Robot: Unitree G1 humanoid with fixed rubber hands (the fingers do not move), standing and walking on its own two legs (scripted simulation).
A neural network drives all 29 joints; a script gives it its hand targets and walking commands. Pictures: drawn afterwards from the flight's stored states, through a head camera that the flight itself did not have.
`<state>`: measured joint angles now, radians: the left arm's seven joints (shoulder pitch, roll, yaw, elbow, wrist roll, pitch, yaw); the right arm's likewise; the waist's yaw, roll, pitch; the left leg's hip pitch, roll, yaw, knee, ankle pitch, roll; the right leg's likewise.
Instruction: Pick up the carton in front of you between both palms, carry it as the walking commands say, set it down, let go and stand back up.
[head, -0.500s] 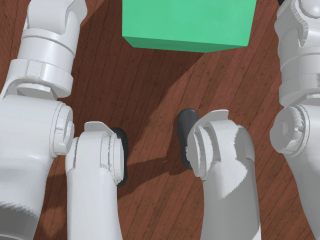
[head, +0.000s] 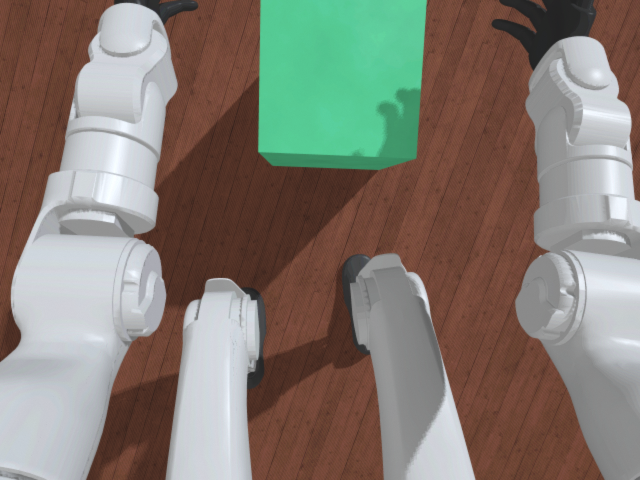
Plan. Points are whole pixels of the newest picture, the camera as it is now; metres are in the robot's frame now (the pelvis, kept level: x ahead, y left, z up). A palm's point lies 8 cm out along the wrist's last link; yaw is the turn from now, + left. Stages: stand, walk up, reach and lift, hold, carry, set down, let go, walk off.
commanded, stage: set down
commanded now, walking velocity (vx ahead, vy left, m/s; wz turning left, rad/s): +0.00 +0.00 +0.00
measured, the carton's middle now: (333, 99) +0.54 -0.10 -0.37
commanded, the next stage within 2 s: let go in 0.40 s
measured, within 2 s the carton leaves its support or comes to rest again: neither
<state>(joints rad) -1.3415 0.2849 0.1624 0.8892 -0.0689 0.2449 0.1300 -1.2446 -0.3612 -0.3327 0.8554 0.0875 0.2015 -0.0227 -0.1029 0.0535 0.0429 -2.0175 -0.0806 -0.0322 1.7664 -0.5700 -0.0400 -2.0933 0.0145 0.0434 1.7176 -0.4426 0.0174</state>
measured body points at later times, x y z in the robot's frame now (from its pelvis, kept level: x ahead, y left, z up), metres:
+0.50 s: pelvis +0.03 +0.00 +0.14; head +0.34 -0.04 +0.46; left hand +0.58 +0.10 +0.03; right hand +0.51 -0.30 +0.03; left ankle +0.08 +0.12 -0.46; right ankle +0.11 -0.12 -0.46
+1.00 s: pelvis +0.09 -0.02 +0.24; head +0.28 -0.03 +0.65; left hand +0.43 +0.16 +0.14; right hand +0.37 -0.28 +0.14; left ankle +0.08 +0.12 -0.46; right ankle +0.11 -0.12 -0.46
